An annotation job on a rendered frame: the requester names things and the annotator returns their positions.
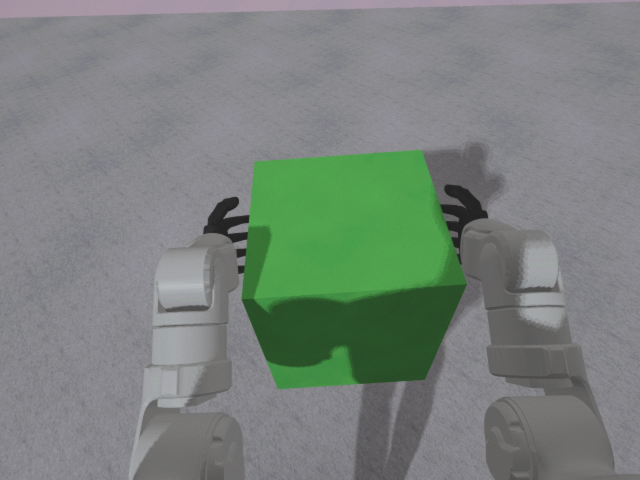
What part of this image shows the right robot hand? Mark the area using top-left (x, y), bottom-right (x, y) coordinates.
top-left (440, 185), bottom-right (488, 264)

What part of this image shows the robot right forearm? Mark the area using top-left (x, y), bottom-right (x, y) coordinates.
top-left (460, 218), bottom-right (614, 468)

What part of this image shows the carton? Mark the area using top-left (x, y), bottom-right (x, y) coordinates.
top-left (242, 150), bottom-right (467, 389)

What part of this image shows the robot left forearm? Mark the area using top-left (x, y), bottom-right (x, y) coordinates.
top-left (129, 233), bottom-right (239, 480)

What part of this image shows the left robot hand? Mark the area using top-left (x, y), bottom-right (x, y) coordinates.
top-left (203, 197), bottom-right (249, 274)

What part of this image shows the robot left upper arm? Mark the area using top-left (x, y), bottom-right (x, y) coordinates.
top-left (130, 412), bottom-right (245, 480)

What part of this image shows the robot right upper arm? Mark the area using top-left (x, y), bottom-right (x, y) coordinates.
top-left (484, 395), bottom-right (640, 480)

